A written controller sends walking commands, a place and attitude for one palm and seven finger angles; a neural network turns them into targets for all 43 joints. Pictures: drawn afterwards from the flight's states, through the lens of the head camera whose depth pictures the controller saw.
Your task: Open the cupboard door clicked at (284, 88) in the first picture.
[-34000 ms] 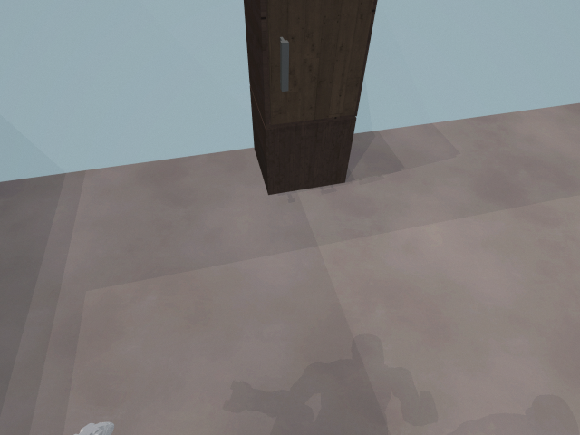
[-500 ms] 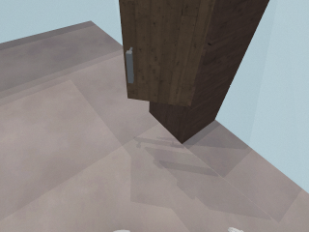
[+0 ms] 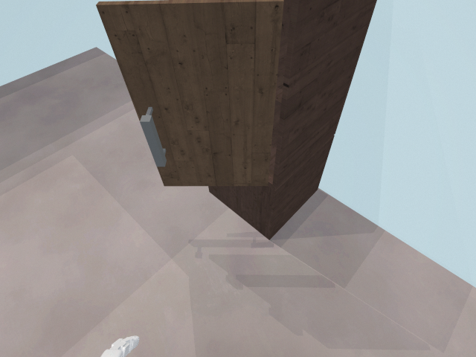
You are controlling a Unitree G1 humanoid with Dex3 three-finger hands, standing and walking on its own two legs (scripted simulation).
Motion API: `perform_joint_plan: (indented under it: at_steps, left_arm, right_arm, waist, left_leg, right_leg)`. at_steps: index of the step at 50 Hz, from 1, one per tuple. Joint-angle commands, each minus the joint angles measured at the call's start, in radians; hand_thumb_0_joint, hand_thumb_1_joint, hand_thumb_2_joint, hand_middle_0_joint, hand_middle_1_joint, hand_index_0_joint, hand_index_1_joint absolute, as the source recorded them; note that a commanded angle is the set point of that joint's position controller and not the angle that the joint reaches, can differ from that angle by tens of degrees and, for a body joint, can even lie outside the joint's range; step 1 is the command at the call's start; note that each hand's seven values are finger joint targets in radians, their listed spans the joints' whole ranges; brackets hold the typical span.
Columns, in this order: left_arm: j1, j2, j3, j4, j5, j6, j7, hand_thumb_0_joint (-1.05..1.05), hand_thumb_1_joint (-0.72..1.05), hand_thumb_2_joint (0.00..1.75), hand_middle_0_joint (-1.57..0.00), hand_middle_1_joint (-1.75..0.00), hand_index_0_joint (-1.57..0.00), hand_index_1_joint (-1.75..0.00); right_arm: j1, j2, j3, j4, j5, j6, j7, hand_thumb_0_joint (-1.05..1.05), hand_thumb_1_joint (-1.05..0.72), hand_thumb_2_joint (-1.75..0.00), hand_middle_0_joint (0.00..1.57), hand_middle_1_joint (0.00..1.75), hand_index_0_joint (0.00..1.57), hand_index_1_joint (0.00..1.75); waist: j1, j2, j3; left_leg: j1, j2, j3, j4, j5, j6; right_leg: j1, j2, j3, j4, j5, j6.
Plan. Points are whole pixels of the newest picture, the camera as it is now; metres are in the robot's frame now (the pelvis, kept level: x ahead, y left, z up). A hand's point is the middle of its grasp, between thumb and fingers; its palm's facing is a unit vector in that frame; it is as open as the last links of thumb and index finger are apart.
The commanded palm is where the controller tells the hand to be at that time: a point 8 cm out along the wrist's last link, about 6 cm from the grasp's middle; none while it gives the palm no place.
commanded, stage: take the last steps up to it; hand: left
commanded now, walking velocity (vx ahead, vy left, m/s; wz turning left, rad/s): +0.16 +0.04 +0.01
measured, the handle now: (155, 137) +0.67 +0.25 -0.08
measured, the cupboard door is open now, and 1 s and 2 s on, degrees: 42 42 42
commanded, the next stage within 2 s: come to a stop and stand still in 0.02 s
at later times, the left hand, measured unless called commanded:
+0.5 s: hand out of the picture +0.10 +0.21 -0.18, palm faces +0.03 -0.98 -0.21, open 7.4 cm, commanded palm none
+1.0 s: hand out of the picture +0.12 +0.17 -0.17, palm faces +0.04 -0.98 -0.20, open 7.3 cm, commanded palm none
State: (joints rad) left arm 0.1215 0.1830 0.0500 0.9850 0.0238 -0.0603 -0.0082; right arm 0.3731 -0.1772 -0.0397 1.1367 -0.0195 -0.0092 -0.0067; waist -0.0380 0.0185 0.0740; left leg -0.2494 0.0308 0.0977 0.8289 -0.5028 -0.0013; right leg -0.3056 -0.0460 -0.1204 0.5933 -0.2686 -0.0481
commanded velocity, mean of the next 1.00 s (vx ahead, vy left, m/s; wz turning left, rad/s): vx -0.07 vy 0.02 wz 0.00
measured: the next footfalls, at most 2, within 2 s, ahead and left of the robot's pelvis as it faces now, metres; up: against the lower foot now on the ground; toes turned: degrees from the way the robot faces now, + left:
left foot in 0.26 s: +0.19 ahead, +0.14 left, +0.00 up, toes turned +5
right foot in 0.60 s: +0.09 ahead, -0.12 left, +0.00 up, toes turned -4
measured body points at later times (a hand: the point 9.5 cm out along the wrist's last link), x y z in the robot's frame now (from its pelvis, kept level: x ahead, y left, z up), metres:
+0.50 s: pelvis +0.08 +0.02 +0.00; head +0.14 +0.03 +0.45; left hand +0.10 +0.26 -0.16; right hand +0.19 -0.22 -0.14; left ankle +0.15 +0.14 -0.73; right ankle +0.02 -0.10 -0.69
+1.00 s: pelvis +0.08 -0.01 +0.01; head +0.10 +0.00 +0.46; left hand +0.12 +0.23 -0.15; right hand +0.08 -0.24 -0.15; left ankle +0.07 +0.11 -0.73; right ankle +0.05 -0.12 -0.73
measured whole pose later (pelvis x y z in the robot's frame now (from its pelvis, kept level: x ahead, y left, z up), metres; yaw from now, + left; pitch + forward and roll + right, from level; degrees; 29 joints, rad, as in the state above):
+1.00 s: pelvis +0.08 -0.01 +0.01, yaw +0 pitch -1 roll +0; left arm 0.20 0.18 0.02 1.08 0.01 0.01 0.03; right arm 0.25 -0.17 -0.01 1.12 -0.01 0.01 -0.03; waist 0.01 -0.03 0.05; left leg -0.18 0.01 0.03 0.46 -0.26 -0.01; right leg -0.16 -0.02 -0.05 0.47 -0.30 -0.01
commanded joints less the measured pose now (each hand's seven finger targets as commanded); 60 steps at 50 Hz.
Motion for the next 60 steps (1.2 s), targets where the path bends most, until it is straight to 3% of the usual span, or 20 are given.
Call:
perform_joint_plan:
  at_steps: [1, 3, 9, 11, 13, 15, 18, 23, 26, 28, 30, 32, 39, 42, 49, 50, 51, 52, 55, 60]
  left_arm:
    - [0.197, 0.123, 0.027, 0.016, -0.009, 0.001, 0.025, 0.0, 0.9, 0.9, -0.2, -0.3, -0.2, -0.3]
    - [0.173, 0.102, 0.017, 0.022, -0.007, -0.012, 0.021, 0.0, 0.9, 0.9, -0.2, -0.3, -0.2, -0.3]
    - [0.154, 0.105, 0.007, 0.058, -0.011, -0.001, 0.03, 0.0, 0.9, 0.9, -0.2, -0.3, -0.2, -0.3]
    - [0.14, 0.098, -0.003, 0.064, -0.015, 0.017, 0.038, 0.0, 0.9, 0.9, -0.2, -0.3, -0.2, -0.3]
    - [0.199, 0.066, -0.013, 0.063, -0.019, 0.039, 0.053, 0.0, 0.9, 0.9, -0.2, -0.3, -0.2, -0.3]
    - [0.223, 0.05, -0.019, 0.063, -0.011, 0.064, 0.058, 0.0, 0.9, 0.9, -0.2, -0.3, -0.2, -0.3]
    - [0.216, 0.094, -0.006, 0.046, -0.02, 0.088, 0.046, 0.0, 0.9, 0.9, -0.2, -0.3, -0.2, -0.3]
    - [0.177, 0.082, 0.015, -0.004, -0.015, 0.104, 0.036, 0.0, 0.9, 0.9, -0.2, -0.3, -0.2, -0.3]
    - [0.21, 0.066, 0.018, -0.015, -0.011, 0.106, 0.03, 0.0, 0.9, 0.9, -0.2, -0.3, -0.2, -0.3]
    - [0.295, 0.075, 0.02, 0.005, -0.005, 0.101, 0.029, 0.0, 0.9, 0.9, -0.2, -0.3, -0.2, -0.3]
    - [0.206, 0.195, 0.023, -0.025, 0.011, 0.078, 0.033, 0.0, 0.9, 0.9, -0.2, -0.3, -0.2, -0.3]
    - [0.099, 0.19, 0.011, -0.053, 0.007, 0.063, 0.035, 0.0, 0.9, 0.9, -0.2, -0.3, -0.2, -0.3]
    - [0.144, 0.183, 0.012, 0.018, -0.01, 0.035, 0.039, 0.0, 0.9, 0.9, -0.2, -0.3, -0.2, -0.3]
    - [0.151, 0.135, 0.004, 0.025, -0.021, 0.043, 0.044, 0.0, 0.9, 0.9, -0.2, -0.3, -0.2, -0.3]
    - [0.12, 0.101, -0.014, 0.068, -0.019, 0.066, 0.04, 0.0, 0.9, 0.9, -0.2, -0.3, -0.2, -0.3]
    - [0.13, 0.326, -0.015, -0.031, -0.005, 0.03, 0.046, 0.0, 0.9, 0.9, -0.2, -0.3, -0.2, -0.3]
    - [0.13, 0.248, 0.02, -0.037, -0.009, 0.022, 0.049, 0.0, 0.9, 0.9, -0.2, -0.3, -0.2, -0.3]
    - [0.152, 0.205, 0.009, -0.04, -0.013, 0.025, 0.049, 0.0, 0.9, 0.9, -0.2, -0.3, -0.2, -0.3]
    - [0.176, 0.146, -0.009, -0.06, -0.009, 0.043, 0.052, 0.0, 0.9, 0.9, -0.2, -0.3, -0.2, -0.3]
    - [0.15, 0.164, -0.011, -0.098, -0.006, 0.052, 0.049, 0.0, 0.9, 0.9, -0.2, -0.3, -0.2, -0.3]
  right_arm:
    - [-0.098, -0.052, -0.012, -0.108, -0.001, -0.03, 0.003, 0.0, -0.9, -0.9, 0.2, 0.3, 0.2, 0.3]
    - [-0.053, -0.016, -0.004, -0.088, 0.0, -0.021, 0.007, 0.0, -0.9, -0.9, 0.2, 0.3, 0.2, 0.3]
    - [-0.077, 0.005, 0.012, -0.079, 0.005, -0.016, 0.002, 0.0, -0.9, -0.9, 0.2, 0.3, 0.2, 0.3]
    - [-0.05, -0.032, 0.009, -0.067, 0.005, -0.012, -0.006, 0.0, -0.9, -0.9, 0.2, 0.3, 0.2, 0.3]
    - [-0.03, -0.136, -0.007, -0.07, 0.004, -0.014, -0.018, 0.0, -0.9, -0.9, 0.2, 0.3, 0.2, 0.3]
    - [-0.095, -0.156, -0.011, -0.087, 0.008, 0.002, -0.032, 0.0, -0.9, -0.9, 0.2, 0.3, 0.2, 0.3]
    - [-0.094, -0.191, -0.026, -0.104, 0.008, 0.015, -0.051, 0.0, -0.9, -0.9, 0.2, 0.3, 0.2, 0.3]
    - [-0.144, -0.227, -0.055, -0.154, -0.006, 0.031, -0.058, 0.0, -0.9, -0.9, 0.2, 0.3, 0.2, 0.3]
    - [-0.205, -0.22, -0.056, -0.183, -0.008, 0.033, -0.049, 0.0, -0.9, -0.9, 0.2, 0.3, 0.2, 0.3]
    - [-0.245, -0.191, -0.05, -0.198, 0.0, 0.043, -0.037, 0.0, -0.9, -0.9, 0.2, 0.3, 0.2, 0.3]
    - [-0.234, -0.073, -0.03, -0.223, 0.01, 0.055, -0.007, 0.0, -0.9, -0.9, 0.2, 0.3, 0.2, 0.3]
    - [-0.272, -0.082, -0.032, -0.208, 0.0, 0.06, 0.006, 0.0, -0.9, -0.9, 0.2, 0.3, 0.2, 0.3]
    - [-0.132, -0.081, -0.006, -0.124, 0.009, 0.019, -0.008, 0.0, -0.9, -0.9, 0.2, 0.3, 0.2, 0.3]
    - [-0.101, -0.125, -0.007, -0.098, 0.006, 0.004, -0.02, 0.0, -0.9, -0.9, 0.2, 0.3, 0.2, 0.3]
    - [-0.096, -0.109, 0.012, -0.055, 0.007, 0.005, -0.035, 0.0, -0.9, -0.9, 0.2, 0.3, 0.2, 0.3]
    - [-0.186, -0.265, -0.006, -0.198, 0.007, -0.011, -0.021, 0.0, -0.9, -0.9, 0.2, 0.3, 0.2, 0.3]
    - [-0.152, -0.234, -0.027, -0.219, -0.007, -0.034, -0.026, 0.0, -0.9, -0.9, 0.2, 0.3, 0.2, 0.3]
    - [-0.116, -0.157, -0.018, -0.218, -0.008, -0.033, -0.032, 0.0, -0.9, -0.9, 0.2, 0.3, 0.2, 0.3]
    - [-0.071, -0.109, -0.006, -0.236, -0.006, -0.015, -0.028, 0.0, -0.9, -0.9, 0.2, 0.3, 0.2, 0.3]
    - [-0.103, -0.153, -0.013, -0.244, -0.005, -0.014, -0.02, 0.0, -0.9, -0.9, 0.2, 0.3, 0.2, 0.3]
  waist:
    - [0.08, -0.119, -0.047]
    - [0.048, -0.144, -0.07]
    - [0.035, -0.128, -0.063]
    - [0.011, -0.102, -0.071]
    - [0.023, 0.048, -0.126]
    - [0.043, 0.076, -0.036]
    - [0.024, 0.225, -0.125]
    - [0.013, 0.132, -0.214]
    - [0.042, 0.137, -0.203]
    - [0.087, 0.078, -0.176]
    - [0.057, -0.3, -0.047]
    - [0.053, -0.199, 0.024]
    - [0.052, -0.157, -0.081]
    - [0.062, -0.045, -0.122]
    - [0.057, 0.016, -0.056]
    - [0.046, 0.038, 0.073]
    - [0.037, 0.136, -0.128]
    - [0.032, 0.112, -0.246]
    - [0.027, -0.115, -0.175]
    - [0.035, -0.004, -0.059]
  left_leg:
    - [-0.354, 0.074, -0.09, 0.213, 0.078, -0.019]
    - [-0.266, 0.064, -0.052, 0.1, 0.133, -0.037]
    - [-0.068, 0.005, -0.011, -0.24, 0.297, -0.052]
    - [0.093, 0.019, -0.04, -0.375, 0.539, -0.037]
    - [0.159, 0.189, -0.173, -0.35, 0.955, 0.049]
    - [0.087, 0.23, -0.195, -0.37, 0.952, 0.091]
    - [0.155, 0.293, -0.259, -0.426, 1.172, 0.159]
    - [0.193, 0.337, -0.262, -0.399, 1.056, 0.223]
    - [0.063, 0.289, -0.218, -0.423, 0.792, 0.178]
    - [-0.092, 0.206, -0.175, -0.385, 0.39, 0.107]
    - [-0.174, -0.01, -0.044, -0.188, 0.032, -0.026]
    - [-0.122, -0.008, -0.112, -0.032, 0.049, -0.013]
    - [-0.026, -0.021, -0.07, -0.365, 0.214, -0.035]
    - [0.124, 0.091, -0.134, -0.39, 0.644, 0.005]
    - [0.05, 0.096, -0.164, -0.467, 0.494, 0.019]
    - [0.034, 0.041, -0.169, -0.442, 0.486, 0.022]
    - [0.059, 0.054, -0.157, -0.351, 0.547, 0.035]
    - [0.091, 0.054, -0.154, -0.306, 0.622, 0.038]
    - [0.014, 0.032, -0.121, -0.3, 0.46, 0.034]
    - [-0.006, 0.066, -0.152, -0.36, 0.47, 0.052]
  right_leg:
    - [0.275, -0.31, 0.299, -0.351, 0.304, -0.159]
    - [0.233, -0.257, 0.17, -0.342, 0.455, -0.129]
    - [0.176, -0.185, 0.093, -0.254, 0.587, -0.085]
    - [0.09, -0.144, 0.076, -0.179, 0.481, -0.028]
    - [0.064, -0.062, 0.05, -0.118, 0.148, 0.04]
    - [0.039, -0.029, 0.054, -0.117, -0.005, 0.058]
    - [0.026, -0.003, 0.051, 0.109, -0.207, 0.068]
    - [-0.083, 0.019, 0.122, 0.339, -0.323, 0.062]
    - [0.037, 0.024, 0.085, 0.17, -0.223, 0.058]
    - [0.194, 0.022, 0.071, -0.087, -0.019, 0.054]
    - [0.032, -0.265, 0.415, -0.417, -0.206, -0.064]
    - [-0.125, -0.27, 0.443, -0.442, -0.271, -0.104]
    - [0.236, -0.21, 0.259, -0.186, 0.554, -0.076]
    - [0.167, -0.116, 0.173, -0.146, 0.421, 0.005]
    - [0.181, -0.06, 0.153, -0.214, 0.161, 0.021]
    - [0.101, -0.045, 0.172, -0.221, 0.187, -0.001]
    - [0.142, -0.091, 0.196, -0.123, 0.245, -0.013]
    - [0.196, -0.098, 0.191, -0.093, 0.359, -0.023]
    - [0.171, -0.101, 0.202, -0.117, 0.346, -0.023]
    - [0.072, -0.048, 0.166, -0.112, 0.158, 0.003]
